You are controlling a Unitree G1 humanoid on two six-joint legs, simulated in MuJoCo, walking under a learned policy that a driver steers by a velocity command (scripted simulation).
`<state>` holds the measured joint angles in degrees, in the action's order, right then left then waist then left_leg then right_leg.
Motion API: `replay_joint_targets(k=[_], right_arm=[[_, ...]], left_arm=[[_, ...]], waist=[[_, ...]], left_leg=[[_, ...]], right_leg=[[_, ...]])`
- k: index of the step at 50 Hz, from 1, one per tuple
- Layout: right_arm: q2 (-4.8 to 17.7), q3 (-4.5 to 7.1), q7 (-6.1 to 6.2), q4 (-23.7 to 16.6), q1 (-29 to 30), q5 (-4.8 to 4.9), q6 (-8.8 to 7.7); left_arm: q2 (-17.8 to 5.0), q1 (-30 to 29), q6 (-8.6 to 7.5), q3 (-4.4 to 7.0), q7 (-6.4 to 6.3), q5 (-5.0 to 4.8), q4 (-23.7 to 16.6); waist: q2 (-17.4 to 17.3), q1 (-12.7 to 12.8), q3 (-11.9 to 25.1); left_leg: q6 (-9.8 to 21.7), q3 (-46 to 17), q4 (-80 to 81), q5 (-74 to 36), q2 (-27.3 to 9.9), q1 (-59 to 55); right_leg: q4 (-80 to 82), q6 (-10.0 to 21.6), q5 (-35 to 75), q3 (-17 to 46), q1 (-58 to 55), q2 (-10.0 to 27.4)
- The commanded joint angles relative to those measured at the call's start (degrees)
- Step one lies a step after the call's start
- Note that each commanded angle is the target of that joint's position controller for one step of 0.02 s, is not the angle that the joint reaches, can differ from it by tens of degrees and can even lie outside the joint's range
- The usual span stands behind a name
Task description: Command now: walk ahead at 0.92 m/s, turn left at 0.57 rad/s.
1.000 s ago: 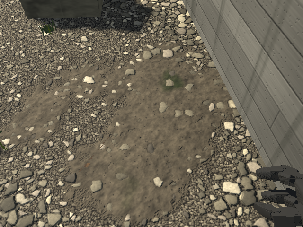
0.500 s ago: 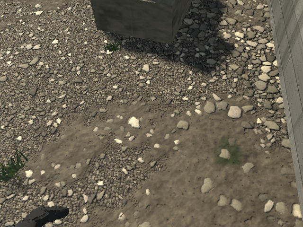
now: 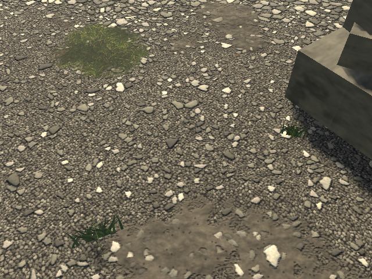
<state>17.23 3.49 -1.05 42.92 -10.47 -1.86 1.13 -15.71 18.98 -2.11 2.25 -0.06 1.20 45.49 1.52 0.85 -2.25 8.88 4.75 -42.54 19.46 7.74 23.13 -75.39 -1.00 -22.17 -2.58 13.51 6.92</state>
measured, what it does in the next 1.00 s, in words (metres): walks ahead, turning left: right foot, then left foot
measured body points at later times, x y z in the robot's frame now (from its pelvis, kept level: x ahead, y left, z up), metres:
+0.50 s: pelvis +0.33 -0.06 +0.02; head +0.38 -0.05 +0.47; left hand +0.44 +0.21 -0.10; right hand +0.46 -0.33 -0.11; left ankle +0.24 +0.07 -0.62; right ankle +0.47 -0.13 -0.71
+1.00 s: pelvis +0.38 -0.01 +0.04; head +0.40 +0.06 +0.49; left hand +0.40 +0.34 -0.07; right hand +0.63 -0.22 -0.03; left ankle +0.35 +0.07 -0.71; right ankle +0.50 -0.14 -0.62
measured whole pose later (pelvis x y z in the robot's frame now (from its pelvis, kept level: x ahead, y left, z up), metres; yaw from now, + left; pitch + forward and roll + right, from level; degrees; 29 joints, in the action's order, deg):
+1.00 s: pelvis +0.38 -0.01 +0.04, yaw +34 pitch +2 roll -4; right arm 17.9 5.7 2.5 42.0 -14.3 1.4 1.1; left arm -19.5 -3.7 0.6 4.9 -1.9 0.0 46.4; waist 2.4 -1.5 -5.2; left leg 3.4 -6.8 -23.8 9.7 1.8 15.2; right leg -57.3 -2.8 -19.3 3.9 31.7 -2.1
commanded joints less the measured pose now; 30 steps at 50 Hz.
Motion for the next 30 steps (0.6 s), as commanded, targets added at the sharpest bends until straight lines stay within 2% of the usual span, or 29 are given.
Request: replay_joint_targets(k=[1,2,3,4,5,6,7,8,9,10,11,12,14,15,16,17,18,19,20,21,22,23,24,26,27,30], right_arm=[[9.3,2.58,2.06,1.3,-7.6,-1.06,-2.65],[6.8,1.37,1.84,0.9,-6.3,-0.81,-3.66],[4.9,0.6,1.46,1.6,-7.0,-0.34,-4.59],[5.0,0.54,1.16,3.1,-8.1,0.24,-5.13],[6.1,0.74,0.85,3.8,-9.1,0.69,-5.49],[7.1,0.99,0.58,4.4,-9.1,0.91,-5.6],[7.5,1.1,0.34,4.7,-8.3,1.15,-5.57],[4.1,0.98,1.4,2.4,-6.5,4.96,-5.67],[5.8,1.04,2.08,3.3,-8.3,5.09,-5.36],[7.4,1.56,2.39,4.7,-11.6,4.31,-5.04],[7.8,1.75,2.53,5.9,-13.5,3.73,-4.74],[7.1,1.69,2.56,6.8,-14.0,3.28,-4.56],[5.8,1.48,2.7,7.1,-12.6,2.8,-4.62],[7.2,1.61,2.56,6.4,-9.5,2.31,-4.57],[6.6,1.4,2.57,5.6,-7.1,1.8,-4.07],[-0.2,-0.37,2.11,6.4,-18.7,0.53,-3.76],[-1.9,-1.32,1.39,10.1,-28.9,3.8,-3.54],[4.1,-0.09,1.4,10.5,-25.0,4.7,-2.82],[6.6,0.65,2.07,7.5,-14.5,4.67,-1.97],[6.6,0.76,3.02,5.7,-9.3,4.27,-1.2],[6.1,1.0,3.7,5.2,-7.7,3.95,-0.3],[5.0,1.02,3.96,5.0,-8.8,3.99,0.59],[3.9,1.06,4.22,4.9,-9.6,3.93,1.21],[2.7,0.98,4.46,3.3,-8.8,3.62,1.93],[2.6,1.05,4.5,1.9,-7.9,3.08,2.27],[3.9,1.54,3.71,-0.6,-4.8,3.12,3.26]], left_arm=[[-6.7,-4.9,-2.53,0.21,-0.16,0.5,-7.5],[-6.8,-2.1,-1.54,0.12,0.34,1.12,-6.0],[-7.0,-1.7,-0.64,0.12,0.73,1.02,-5.7],[-6.5,-3.4,-0.33,0.08,1.08,0.72,-6.4],[-5.4,-6.2,-0.34,-0.22,1.27,0.9,-7.0],[-4.0,-8.1,-0.53,-0.7,1.46,0.77,-7.8],[-2.8,-9.4,-0.76,-1.18,1.76,0.67,-8.1],[-2.6,-17.3,-3.45,-1.09,1.05,-1.72,-9.2],[-1.5,-19.4,-4.67,-1.61,1.37,-1.75,-9.6],[-1.2,-20.8,-5.52,-1.62,1.74,-1.56,-9.7],[-2.0,-21.2,-5.88,-1.19,1.91,-1.5,-9.7],[-3.4,-20.5,-5.91,-0.54,1.8,-1.34,-9.3],[-7.2,-13.8,-5.65,1.04,1.28,-0.92,-6.8],[-9.4,-5.9,-5.64,1.95,1.23,-0.71,-4.3],[-11.1,2.6,-5.27,2.7,0.71,-0.44,-1.6],[-14.9,4.0,-5.12,2.49,0.7,1.41,-0.7],[-11.1,7.4,-5.02,1.56,1.94,2.04,0.8],[-9.1,2.4,-4.61,1.27,2.43,0.68,-1.0],[-7.3,-5.4,-3.92,0.79,2.1,-0.61,-2.3],[-5.6,-10.5,-3.48,-0.11,1.38,-0.63,-2.5],[-5.3,-12.2,-3.31,-0.27,0.71,0.06,-1.9],[-5.8,-13.4,-2.9,-0.17,0.41,0.78,-1.5],[-5.8,-14.5,-2.64,-0.03,0.22,1.12,-1.2],[-6.9,-15.2,-2.23,0.54,-0.48,0.84,-0.6],[-8.8,-15.7,-1.61,1.33,-0.84,0.1,-0.6],[-10.5,-19.1,0.29,2.31,-2.23,-0.67,-1.4]], waist=[[0.2,-1.9,0.9],[-1.0,-0.2,1.2],[-1.0,0.6,-1.4],[0.6,1.3,-4.3],[1.6,0.5,-5.1],[1.2,0.6,-5.4],[0.2,0.6,-4.8],[3.1,-2.9,-3.8],[2.1,-4.1,-2.3],[-1.0,-5.8,-1.5],[-3.3,-6.1,-1.3],[-5.0,-5.5,-1.0],[-7.6,-1.5,2.3],[-8.7,3.9,5.7],[-8.1,9.0,9.8],[9.4,3.4,19.5],[18.9,2.8,33.6],[8.5,3.3,32.4],[1.4,2.9,21.3],[-2.2,1.2,12.0],[-1.2,-0.1,8.5],[2.1,-1.5,6.8],[3.8,-2.6,5.8],[4.8,-3.0,5.6],[5.1,-3.1,6.1],[4.5,-3.1,7.0]], left_leg=[[10.5,-34.7,30.0,4.1,-18.6,-20.1],[9.8,-31.2,31.0,1.0,-16.8,-17.4],[9.8,-29.4,31.8,-8.5,-16.8,-14.5],[9.6,-26.4,32.2,-19.6,-16.8,-12.4],[9.0,-22.6,32.1,-32.6,-16.2,-12.6],[7.6,-18.0,31.1,-42.1,-14.1,-11.7],[5.7,-13.3,29.8,-47.1,-11.1,-10.5],[5.0,-13.8,27.9,-39.7,-11.2,-10.9],[4.7,-13.0,28.1,-37.6,-10.8,-12.4],[4.4,-14.0,28.8,-35.6,-11.6,-13.0],[3.2,-14.6,28.4,-33.3,-12.1,-14.6],[2.1,-15.1,27.3,-32.3,-12.4,-16.2],[-0.5,-15.4,21.8,-38.2,-12.0,-18.6],[-2.4,-14.6,14.5,-43.5,-11.5,-19.2],[-5.4,-13.2,2.4,-40.1,-9.4,-16.6],[-9.4,-12.8,-22.4,-5.0,-2.9,-4.8],[-11.0,-19.7,-40.3,20.4,3.3,1.4],[-11.0,-22.2,-44.3,17.5,-0.2,2.8],[-10.8,-18.1,-40.8,14.1,-3.4,5.0],[-10.9,-15.4,-37.1,10.6,-5.5,5.7],[-10.8,-14.2,-32.9,7.6,-7.8,3.1],[-10.9,-12.6,-28.8,6.4,-8.7,-0.5],[-11.1,-10.7,-25.9,6.4,-8.7,-2.0],[-12.0,-8.6,-20.4,7.2,-9.8,-1.4],[-12.4,-8.1,-18.0,5.9,-11.3,-1.7],[-11.7,-6.3,-11.2,-1.4,-13.4,-4.8]], right_leg=[[1.1,1.1,1.5,6.0,28.1,2.5],[3.5,0.8,2.2,6.0,25.2,3.0],[6.1,0.5,1.4,5.8,24.3,3.4],[10.6,-0.1,1.8,5.5,24.8,3.6],[14.3,-0.6,4.4,3.7,24.7,3.2],[19.5,-0.6,8.1,2.2,23.1,2.1],[25.9,-0.2,13.1,0.5,19.5,0.8],[33.3,-0.5,19.7,1.7,19.4,-1.1],[40.9,-0.5,27.3,0.0,17.1,-3.6],[44.9,-0.1,34.6,-1.0,13.5,-5.7],[47.6,0.7,38.6,-0.1,11.3,-6.6],[48.8,1.5,40.0,0.7,9.4,-7.3],[48.9,3.0,39.7,1.4,1.4,-9.4],[48.1,3.3,39.9,1.9,-6.3,-9.6],[47.5,3.2,47.6,3.5,-15.5,-6.1],[39.9,11.4,71.9,16.8,-32.8,9.0],[46.2,21.4,68.1,39.0,-42.2,18.8],[50.1,20.7,51.2,38.7,-36.5,17.9],[53.1,17.9,38.4,30.6,-25.1,15.1],[55.9,16.1,35.5,24.5,-13.4,13.3],[58.0,14.7,34.5,19.8,-5.9,11.0],[59.9,13.2,32.8,14.7,-0.8,8.4],[60.9,13.0,32.9,11.0,2.4,7.1],[61.8,14.8,35.6,7.3,3.9,8.2],[63.0,15.9,33.3,6.7,3.9,9.6],[66.1,15.8,19.1,3.8,5.2,10.9]])
Next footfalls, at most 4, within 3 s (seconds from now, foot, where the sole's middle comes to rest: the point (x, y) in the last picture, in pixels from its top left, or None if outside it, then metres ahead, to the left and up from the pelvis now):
0.32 right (233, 271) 0.51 -0.13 -0.74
0.78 left None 0.39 0.09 -0.74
1.28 right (209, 258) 0.56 -0.05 -0.74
1.72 left None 0.31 0.08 -0.74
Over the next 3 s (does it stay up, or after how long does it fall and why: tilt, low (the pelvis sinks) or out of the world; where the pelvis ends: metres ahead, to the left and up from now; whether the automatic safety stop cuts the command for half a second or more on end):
stays up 0.12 0.94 0.00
